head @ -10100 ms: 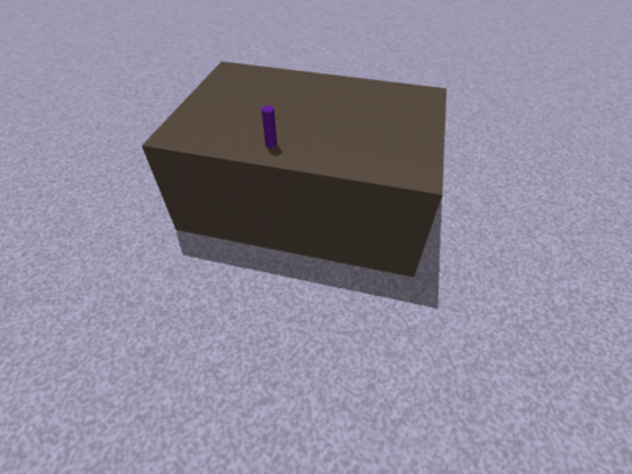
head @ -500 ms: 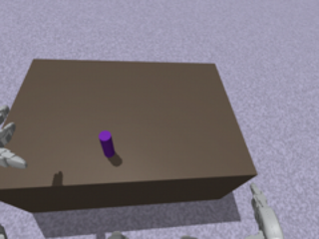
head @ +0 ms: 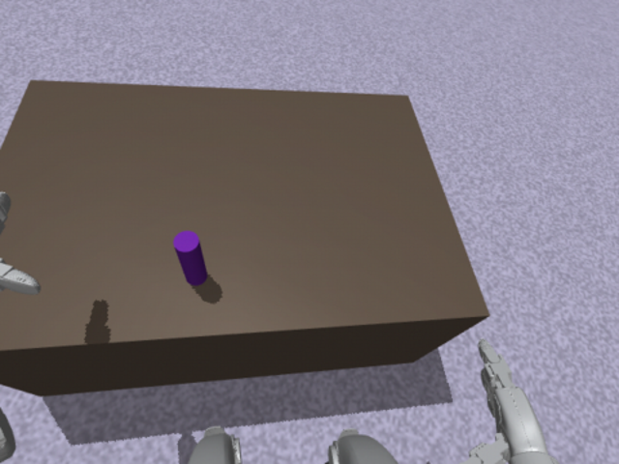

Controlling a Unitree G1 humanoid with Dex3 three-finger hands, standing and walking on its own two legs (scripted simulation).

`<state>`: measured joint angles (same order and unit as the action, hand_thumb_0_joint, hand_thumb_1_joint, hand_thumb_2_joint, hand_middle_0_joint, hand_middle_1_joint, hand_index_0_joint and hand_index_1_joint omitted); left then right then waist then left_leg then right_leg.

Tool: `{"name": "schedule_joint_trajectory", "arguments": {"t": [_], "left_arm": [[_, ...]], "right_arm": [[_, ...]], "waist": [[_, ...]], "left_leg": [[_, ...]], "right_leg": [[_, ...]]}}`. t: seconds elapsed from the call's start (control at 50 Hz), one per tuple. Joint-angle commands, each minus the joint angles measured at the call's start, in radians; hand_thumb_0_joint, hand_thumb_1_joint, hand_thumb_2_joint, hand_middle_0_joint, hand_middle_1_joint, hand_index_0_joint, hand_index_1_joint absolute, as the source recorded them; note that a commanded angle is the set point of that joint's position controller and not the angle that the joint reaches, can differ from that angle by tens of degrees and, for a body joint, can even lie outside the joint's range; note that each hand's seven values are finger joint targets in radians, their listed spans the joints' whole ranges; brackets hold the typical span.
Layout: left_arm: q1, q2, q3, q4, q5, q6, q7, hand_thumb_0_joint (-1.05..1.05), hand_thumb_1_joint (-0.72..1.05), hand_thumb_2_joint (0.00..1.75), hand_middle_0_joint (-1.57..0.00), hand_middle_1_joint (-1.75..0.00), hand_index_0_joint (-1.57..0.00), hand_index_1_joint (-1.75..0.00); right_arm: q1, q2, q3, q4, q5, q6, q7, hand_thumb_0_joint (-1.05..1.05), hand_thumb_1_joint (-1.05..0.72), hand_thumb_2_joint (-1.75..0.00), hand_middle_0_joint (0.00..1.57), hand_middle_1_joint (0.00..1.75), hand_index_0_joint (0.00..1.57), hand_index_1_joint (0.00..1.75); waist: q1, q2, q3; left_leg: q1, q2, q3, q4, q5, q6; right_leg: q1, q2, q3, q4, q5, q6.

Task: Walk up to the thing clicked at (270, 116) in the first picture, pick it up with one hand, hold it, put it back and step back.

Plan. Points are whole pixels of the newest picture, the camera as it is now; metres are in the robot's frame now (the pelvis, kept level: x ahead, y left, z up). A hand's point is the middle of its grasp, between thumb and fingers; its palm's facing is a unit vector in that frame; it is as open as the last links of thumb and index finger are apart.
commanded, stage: approach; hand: left
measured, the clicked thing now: (191, 260) +0.48 +0.16 -0.19
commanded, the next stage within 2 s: close in in 0.28 s
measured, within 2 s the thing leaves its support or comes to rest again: neither
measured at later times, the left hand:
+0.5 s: hand (151, 282) +0.44 +0.23 -0.18, palm faces +0.01 -1.00 +0.07, open 17.6 cm
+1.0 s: hand (187, 278) +0.45 +0.17 -0.19, palm faces +0.05 -1.00 +0.03, open 17.3 cm
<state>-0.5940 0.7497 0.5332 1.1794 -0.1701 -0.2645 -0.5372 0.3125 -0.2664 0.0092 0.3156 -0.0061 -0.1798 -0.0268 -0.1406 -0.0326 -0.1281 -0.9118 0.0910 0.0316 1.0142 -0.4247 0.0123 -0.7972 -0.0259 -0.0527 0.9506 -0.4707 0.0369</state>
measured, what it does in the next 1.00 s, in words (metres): lowers itself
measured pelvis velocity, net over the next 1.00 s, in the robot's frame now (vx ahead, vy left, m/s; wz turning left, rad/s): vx -0.05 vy -0.01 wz -0.05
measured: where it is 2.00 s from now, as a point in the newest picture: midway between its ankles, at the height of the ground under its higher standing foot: outside the picture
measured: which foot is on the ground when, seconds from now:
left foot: down 0.00-1.00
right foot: down 0.00-1.00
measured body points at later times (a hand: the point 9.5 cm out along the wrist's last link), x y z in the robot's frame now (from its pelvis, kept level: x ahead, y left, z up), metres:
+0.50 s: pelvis -0.04 +0.00 -0.12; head +0.15 +0.09 +0.28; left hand +0.43 +0.28 -0.18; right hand +0.13 -0.27 -0.04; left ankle +0.03 +0.11 -0.67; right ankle -0.01 -0.15 -0.67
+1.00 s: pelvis -0.05 -0.01 -0.14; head +0.14 +0.06 +0.26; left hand +0.44 +0.22 -0.19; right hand +0.12 -0.28 -0.04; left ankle +0.03 +0.11 -0.67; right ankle -0.01 -0.15 -0.67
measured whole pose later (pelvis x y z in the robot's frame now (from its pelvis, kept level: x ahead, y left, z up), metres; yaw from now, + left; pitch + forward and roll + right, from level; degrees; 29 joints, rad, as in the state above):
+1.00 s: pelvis -0.05 -0.01 -0.14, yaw -3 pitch +32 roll -6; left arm -0.66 0.53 0.49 1.10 -0.05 -0.62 -0.15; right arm 0.45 -0.31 -0.12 -0.33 -0.06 -0.12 0.08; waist -0.35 -0.04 -0.17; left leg -1.62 0.12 -0.04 1.62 -0.56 0.01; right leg -1.49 -0.01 -0.07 1.58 -0.64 0.02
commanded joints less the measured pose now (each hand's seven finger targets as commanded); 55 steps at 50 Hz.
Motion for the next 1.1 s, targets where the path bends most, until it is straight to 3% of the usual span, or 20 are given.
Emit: {"name": "schedule_joint_trajectory", "arguments": {"t": [0.0, 0.02, 0.04, 0.06, 0.08, 0.1, 0.16, 0.18, 0.28, 0.32, 0.42, 0.48, 0.58, 0.66, 0.68, 0.72, 0.8, 0.96, 1.04, 1.08], "left_arm": [[-0.268, 0.192, 0.048, -0.11, -0.06, -0.16, -0.007, 0.0, -0.52, 0.01, -0.06, -0.03, -0.05, -0.04], [-0.276, 0.162, 0.044, -0.144, -0.074, -0.188, -0.006, 0.0, -0.52, 0.02, -0.05, -0.04, -0.05, -0.04], [-0.328, 0.203, 0.069, -0.209, -0.075, -0.22, 0.003, 0.0, -0.53, 0.03, -0.05, -0.04, -0.04, -0.05], [-0.272, 0.189, 0.066, -0.117, -0.068, -0.233, 0.008, 0.0, -0.49, 0.02, -0.05, -0.03, -0.04, -0.04], [-0.31, 0.216, 0.085, -0.195, -0.072, -0.265, 0.017, 0.0, -0.5, 0.01, -0.06, -0.03, -0.05, -0.03], [-0.278, 0.197, 0.084, -0.141, -0.065, -0.283, 0.019, 0.0, -0.55, 0.01, -0.06, -0.04, -0.06, -0.05], [-0.325, 0.225, 0.106, -0.222, -0.06, -0.356, 0.038, 0.0, -0.53, 0.02, -0.07, -0.04, -0.05, -0.05], [-0.273, 0.193, 0.099, -0.14, -0.053, -0.364, 0.043, 0.0, -0.51, 0.02, -0.07, -0.03, -0.05, -0.04], [-0.34, 0.214, 0.104, -0.189, -0.018, -0.432, 0.068, 0.0, -0.59, 0.03, -0.08, -0.05, -0.06, -0.07], [-0.32, 0.204, 0.097, -0.145, 0.003, -0.433, 0.089, 0.0, -0.6, 0.03, -0.08, -0.05, -0.06, -0.07], [-0.375, 0.214, 0.089, -0.232, 0.028, -0.447, 0.142, 0.0, -0.61, 0.0, -0.07, -0.06, -0.07, -0.06], [-0.379, 0.187, 0.09, -0.265, 0.039, -0.455, 0.178, 0.0, -0.61, 0.0, -0.07, -0.07, -0.08, -0.06], [-0.383, 0.141, 0.045, -0.295, 0.08, -0.437, 0.229, 0.0, -0.56, 0.0, -0.07, -0.07, -0.08, -0.06], [-0.375, 0.064, 0.009, -0.273, 0.088, -0.411, 0.279, 0.0, -0.57, 0.0, -0.07, -0.08, -0.09, -0.06], [-0.39, 0.037, 0.002, -0.285, 0.086, -0.41, 0.288, 0.0, -0.57, 0.0, -0.07, -0.08, -0.09, -0.05], [-0.357, 0.028, 0.002, -0.248, 0.095, -0.403, 0.317, 0.0, -0.56, 0.0, -0.07, -0.07, -0.09, -0.05], [-0.368, -0.03, -0.017, -0.239, 0.099, -0.409, 0.355, 0.0, -0.52, 0.01, -0.07, -0.07, -0.09, -0.04], [-0.393, -0.046, -0.036, -0.309, 0.113, -0.436, 0.395, 0.0, -0.52, 0.03, -0.09, -0.07, -0.1, -0.06], [-0.345, -0.064, -0.045, -0.302, 0.121, -0.432, 0.402, 0.0, -0.5, 0.03, -0.08, -0.06, -0.09, -0.04], [-0.368, -0.093, -0.059, -0.326, 0.118, -0.435, 0.408, 0.0, -0.51, 0.02, -0.08, -0.05, -0.1, -0.04]], "right_arm": [[0.012, -0.177, -0.106, -0.199, -0.005, -0.062, -0.007, 0.0, 0.56, -0.05, 0.05, 0.05, 0.05, 0.05], [0.016, -0.194, -0.127, -0.211, -0.007, -0.064, -0.007, 0.0, 0.57, -0.04, 0.05, 0.05, 0.05, 0.05], [0.011, -0.19, -0.122, -0.235, -0.008, -0.069, -0.007, 0.0, 0.57, -0.04, 0.05, 0.05, 0.05, 0.05], [0.005, -0.201, -0.13, -0.248, -0.013, -0.07, -0.005, 0.0, 0.56, -0.05, 0.05, 0.05, 0.05, 0.05], [-0.005, -0.225, -0.154, -0.282, -0.015, -0.07, -0.004, 0.0, 0.55, -0.05, 0.05, 0.05, 0.05, 0.05], [0.041, -0.236, -0.168, -0.295, -0.02, -0.071, -0.003, 0.0, 0.55, -0.05, 0.05, 0.05, 0.05, 0.05], [0.07, -0.205, -0.153, -0.298, -0.03, -0.074, 0.011, 0.0, 0.54, -0.05, 0.05, 0.05, 0.05, 0.05], [0.031, -0.214, -0.164, -0.357, -0.031, -0.08, 0.014, 0.0, 0.54, -0.05, 0.05, 0.05, 0.05, 0.05], [0.075, -0.204, -0.165, -0.438, -0.048, -0.086, 0.038, 0.0, 0.52, -0.06, 0.05, 0.05, 0.05, 0.05], [0.093, -0.221, -0.182, -0.501, -0.055, -0.088, 0.045, 0.0, 0.51, -0.06, 0.05, 0.05, 0.05, 0.05], [0.121, -0.251, -0.23, -0.64, -0.053, -0.087, 0.061, 0.0, 0.53, -0.05, 0.05, 0.05, 0.05, 0.05], [0.159, -0.244, -0.247, -0.673, -0.056, -0.081, 0.07, 0.0, 0.52, -0.05, 0.05, 0.05, 0.05, 0.05], [0.18, -0.226, -0.248, -0.71, -0.054, -0.048, 0.076, 0.0, 0.53, -0.05, 0.05, 0.05, 0.05, 0.05], [0.158, -0.231, -0.259, -0.743, -0.048, -0.019, 0.075, 0.0, 0.54, -0.05, 0.05, 0.05, 0.05, 0.05], [0.16, -0.237, -0.276, -0.756, -0.048, -0.015, 0.073, 0.0, 0.54, -0.05, 0.05, 0.05, 0.05, 0.05], [0.15, -0.238, -0.276, -0.789, -0.044, -0.008, 0.07, 0.0, 0.55, -0.04, 0.05, 0.05, 0.05, 0.05], [0.17, -0.229, -0.276, -0.799, -0.041, 0.003, 0.072, 0.0, 0.55, -0.04, 0.05, 0.05, 0.05, 0.05], [0.206, -0.225, -0.284, -0.845, -0.044, 0.016, 0.084, 0.0, 0.53, -0.05, 0.05, 0.05, 0.05, 0.05], [0.235, -0.225, -0.302, -0.811, -0.043, 0.032, 0.092, 0.0, 0.54, -0.05, 0.05, 0.05, 0.05, 0.05], [0.221, -0.206, -0.283, -0.814, -0.047, 0.033, 0.097, 0.0, 0.53, -0.05, 0.05, 0.05, 0.05, 0.05]], "waist": [[-0.048, 0.123, -0.351], [-0.05, 0.121, -0.357], [-0.044, 0.176, -0.416], [-0.059, 0.161, -0.383], [-0.054, 0.174, -0.413], [-0.071, 0.162, -0.415], [-0.07, 0.265, -0.486], [-0.088, 0.223, -0.465], [-0.11, 0.362, -0.556], [-0.136, 0.372, -0.573], [-0.143, 0.434, -0.651], [-0.156, 0.449, -0.665], [-0.161, 0.472, -0.628], [-0.163, 0.41, -0.541], [-0.18, 0.398, -0.553], [-0.179, 0.339, -0.502], [-0.192, 0.285, -0.504], [-0.195, 0.3, -0.621], [-0.187, 0.332, -0.594], [-0.188, 0.333, -0.587]], "left_leg": [[0.33, -0.037, -0.064, -0.012, 0.273, 0.011], [0.315, -0.037, -0.068, 0.004, 0.282, 0.008], [0.328, -0.037, -0.074, 0.022, 0.297, 0.002], [0.301, -0.03, -0.088, 0.037, 0.302, -0.001], [0.29, -0.03, -0.089, 0.054, 0.287, 0.0], [0.283, -0.027, -0.098, 0.072, 0.287, -0.004], [0.251, -0.031, -0.096, 0.153, 0.357, -0.008], [0.22, -0.026, -0.106, 0.175, 0.364, -0.007], [0.19, -0.014, -0.132, 0.267, 0.373, -0.023], [0.142, -0.017, -0.127, 0.303, 0.347, -0.019], [0.086, -0.016, -0.134, 0.352, 0.232, -0.021], [0.053, -0.019, -0.133, 0.385, 0.222, -0.016], [0.009, -0.02, -0.138, 0.382, 0.118, -0.019], [-0.057, -0.016, -0.158, 0.356, -0.022, -0.02], [-0.061, -0.017, -0.158, 0.364, -0.032, -0.016], [-0.118, -0.019, -0.16, 0.357, -0.08, -0.013], [-0.142, -0.024, -0.159, 0.366, -0.066, -0.006], [-0.112, -0.036, -0.118, 0.424, 0.084, 0.001], [-0.103, -0.038, -0.109, 0.435, 0.126, -0.001], [-0.108, -0.037, -0.108, 0.433, 0.109, -0.002]], "right_leg": [[-0.101, 0.047, 0.007, -0.042, 0.24, -0.044], [-0.122, 0.047, 0.005, -0.02, 0.246, -0.048], [-0.133, 0.047, 0.005, 0.003, 0.247, -0.052], [-0.174, 0.05, -0.002, 0.027, 0.227, -0.054], [-0.18, 0.052, 0.0, 0.046, 0.218, -0.057], [-0.22, 0.055, -0.007, 0.066, 0.206, -0.057], [-0.27, 0.051, -0.004, 0.146, 0.251, -0.062], [-0.297, 0.056, -0.011, 0.17, 0.244, -0.061], [-0.438, 0.062, -0.018, 0.293, 0.198, -0.073], [-0.447, 0.064, -0.016, 0.321, 0.208, -0.076], [-0.504, 0.067, -0.015, 0.395, 0.14, -0.082], [-0.517, 0.068, -0.014, 0.423, 0.144, -0.079], [-0.565, 0.066, -0.015, 0.438, 0.08, -0.078], [-0.612, 0.067, -0.023, 0.442, -0.005, -0.072], [-0.616, 0.065, -0.024, 0.436, -0.007, -0.07], [-0.605, 0.067, -0.026, 0.433, -0.033, -0.066], [-0.606, 0.066, -0.028, 0.435, -0.018, -0.063], [-0.517, 0.067, -0.001, 0.433, 0.104, -0.059], [-0.527, 0.068, 0.0, 0.439, 0.137, -0.06], [-0.522, 0.068, 0.006, 0.43, 0.124, -0.059]]}}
